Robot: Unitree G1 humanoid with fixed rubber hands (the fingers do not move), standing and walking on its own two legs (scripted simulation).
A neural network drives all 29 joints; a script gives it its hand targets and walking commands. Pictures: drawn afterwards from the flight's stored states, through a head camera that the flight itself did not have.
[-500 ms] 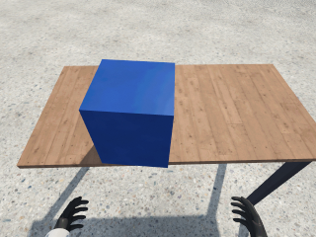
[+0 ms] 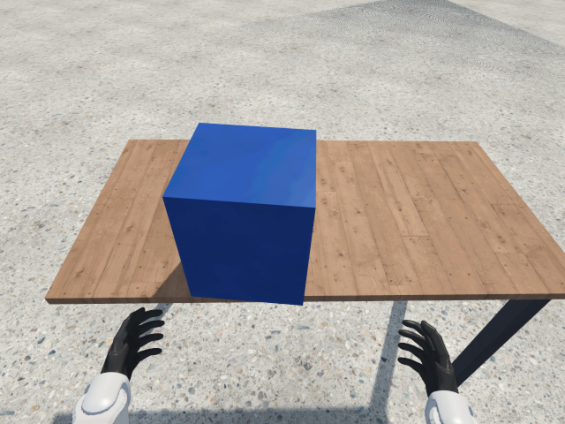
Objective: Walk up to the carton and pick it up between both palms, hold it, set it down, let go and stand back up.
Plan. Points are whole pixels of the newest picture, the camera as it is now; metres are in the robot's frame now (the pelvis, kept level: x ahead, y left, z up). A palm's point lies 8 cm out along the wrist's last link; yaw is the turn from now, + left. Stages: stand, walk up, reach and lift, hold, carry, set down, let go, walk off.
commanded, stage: reach and lift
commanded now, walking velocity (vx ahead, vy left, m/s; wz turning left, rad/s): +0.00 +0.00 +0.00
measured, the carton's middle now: (251, 215) +0.47 +0.06 +0.03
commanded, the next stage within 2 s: none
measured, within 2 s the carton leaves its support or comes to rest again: neither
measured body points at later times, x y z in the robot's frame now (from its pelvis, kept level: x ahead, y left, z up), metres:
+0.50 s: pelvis +0.05 +0.00 +0.00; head +0.07 +0.02 +0.45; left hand +0.31 +0.24 -0.01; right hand +0.29 -0.18 +0.00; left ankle +0.06 +0.12 -0.72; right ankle +0.07 -0.13 -0.72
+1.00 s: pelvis +0.04 +0.01 +0.00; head +0.04 +0.03 +0.45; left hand +0.37 +0.23 +0.05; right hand +0.35 -0.17 +0.07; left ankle +0.06 +0.12 -0.72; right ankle +0.07 -0.13 -0.72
